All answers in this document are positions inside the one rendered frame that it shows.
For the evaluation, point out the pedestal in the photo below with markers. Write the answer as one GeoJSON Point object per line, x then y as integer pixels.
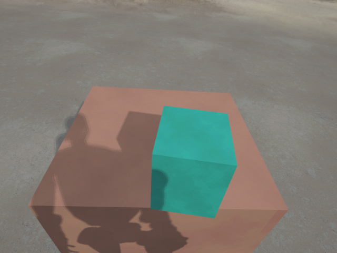
{"type": "Point", "coordinates": [95, 196]}

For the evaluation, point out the carton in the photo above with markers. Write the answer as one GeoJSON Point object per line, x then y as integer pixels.
{"type": "Point", "coordinates": [193, 161]}

